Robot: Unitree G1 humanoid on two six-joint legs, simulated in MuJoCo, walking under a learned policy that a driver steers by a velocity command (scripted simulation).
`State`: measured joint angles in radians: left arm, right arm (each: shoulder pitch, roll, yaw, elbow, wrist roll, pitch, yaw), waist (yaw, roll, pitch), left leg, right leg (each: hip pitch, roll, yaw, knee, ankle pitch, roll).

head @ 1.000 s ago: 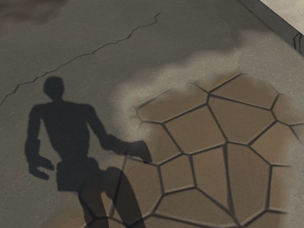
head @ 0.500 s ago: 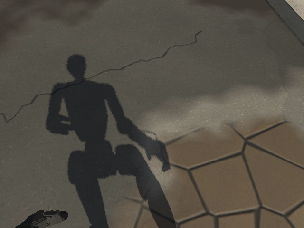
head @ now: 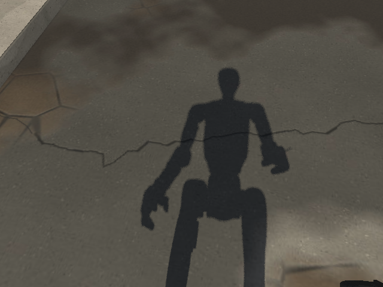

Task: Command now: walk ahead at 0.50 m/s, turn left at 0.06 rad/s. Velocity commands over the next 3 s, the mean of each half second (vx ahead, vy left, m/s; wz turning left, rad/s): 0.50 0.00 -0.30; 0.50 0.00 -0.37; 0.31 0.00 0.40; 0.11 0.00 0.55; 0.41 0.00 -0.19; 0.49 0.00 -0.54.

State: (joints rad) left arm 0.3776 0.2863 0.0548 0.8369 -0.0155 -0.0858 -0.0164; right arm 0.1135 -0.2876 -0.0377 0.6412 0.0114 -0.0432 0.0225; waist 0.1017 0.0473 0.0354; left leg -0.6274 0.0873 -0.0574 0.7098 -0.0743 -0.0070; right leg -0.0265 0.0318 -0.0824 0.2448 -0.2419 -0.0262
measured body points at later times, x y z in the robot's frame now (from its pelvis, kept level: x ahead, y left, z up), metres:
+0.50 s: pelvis +0.26 +0.03 +0.00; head +0.28 +0.02 +0.45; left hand +0.50 +0.24 -0.10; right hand +0.23 -0.26 -0.13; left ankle +0.20 +0.15 -0.74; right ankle +0.39 -0.16 -0.69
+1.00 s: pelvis +0.51 -0.10 +0.00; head +0.53 -0.13 +0.45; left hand +0.70 +0.12 -0.10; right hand +0.57 -0.41 -0.10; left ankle +0.76 -0.02 -0.68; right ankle +0.43 -0.15 -0.74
